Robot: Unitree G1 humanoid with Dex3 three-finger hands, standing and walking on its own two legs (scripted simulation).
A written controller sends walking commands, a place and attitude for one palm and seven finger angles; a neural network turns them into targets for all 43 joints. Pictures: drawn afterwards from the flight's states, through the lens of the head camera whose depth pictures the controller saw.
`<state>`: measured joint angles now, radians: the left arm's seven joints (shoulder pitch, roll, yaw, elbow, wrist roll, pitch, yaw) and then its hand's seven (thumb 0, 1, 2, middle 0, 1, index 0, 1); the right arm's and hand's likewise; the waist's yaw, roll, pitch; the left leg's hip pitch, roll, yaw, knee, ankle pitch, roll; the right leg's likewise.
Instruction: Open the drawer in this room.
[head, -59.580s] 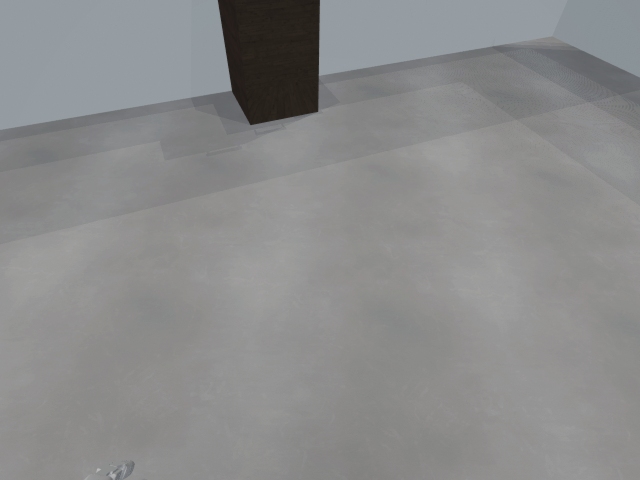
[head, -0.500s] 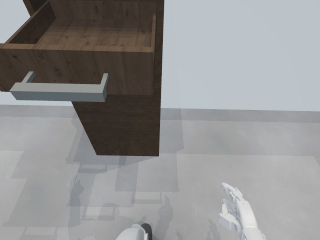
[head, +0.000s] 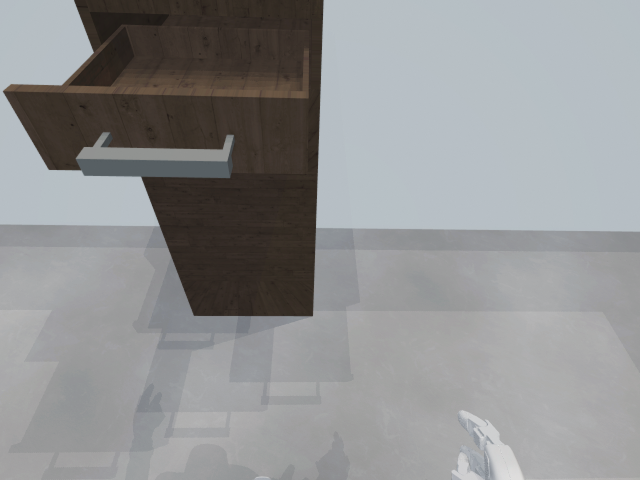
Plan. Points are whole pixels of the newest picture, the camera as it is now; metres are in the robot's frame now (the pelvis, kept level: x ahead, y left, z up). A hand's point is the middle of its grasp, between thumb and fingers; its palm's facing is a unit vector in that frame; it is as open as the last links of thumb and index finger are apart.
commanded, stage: stop stepping back and stand still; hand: left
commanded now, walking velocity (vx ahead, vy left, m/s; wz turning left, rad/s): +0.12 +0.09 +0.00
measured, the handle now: (162, 151) +0.48 +0.23 +0.17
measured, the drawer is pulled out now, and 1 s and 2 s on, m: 0.30 0.30 0.30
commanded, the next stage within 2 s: let the arm hang, fingers relaxed in 0.86 s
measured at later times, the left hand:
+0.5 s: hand (43, 250) +0.20 +0.19 +0.29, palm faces +0.45 -0.70 -0.55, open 7.4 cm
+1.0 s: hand (1, 252) +0.20 +0.22 +0.28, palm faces +0.43 -0.72 -0.54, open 7.4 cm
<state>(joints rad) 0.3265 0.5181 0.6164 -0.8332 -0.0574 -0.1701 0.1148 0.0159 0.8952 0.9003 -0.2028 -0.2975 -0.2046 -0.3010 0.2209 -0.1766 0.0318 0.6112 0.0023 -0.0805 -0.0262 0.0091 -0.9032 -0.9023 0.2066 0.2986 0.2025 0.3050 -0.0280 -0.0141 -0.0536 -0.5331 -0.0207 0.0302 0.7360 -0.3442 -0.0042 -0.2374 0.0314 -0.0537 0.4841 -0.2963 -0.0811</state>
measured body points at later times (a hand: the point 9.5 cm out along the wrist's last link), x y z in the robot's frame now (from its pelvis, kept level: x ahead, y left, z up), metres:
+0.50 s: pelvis +0.03 +0.01 -0.01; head +0.06 +0.01 +0.44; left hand +0.17 +0.23 +0.32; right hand +0.18 -0.22 -0.10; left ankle +0.02 +0.14 -0.73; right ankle -0.01 -0.08 -0.73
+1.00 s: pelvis +0.02 +0.03 +0.00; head +0.05 +0.03 +0.45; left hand +0.18 +0.26 +0.31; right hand +0.20 -0.21 -0.08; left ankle +0.04 +0.14 -0.73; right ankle +0.00 -0.08 -0.73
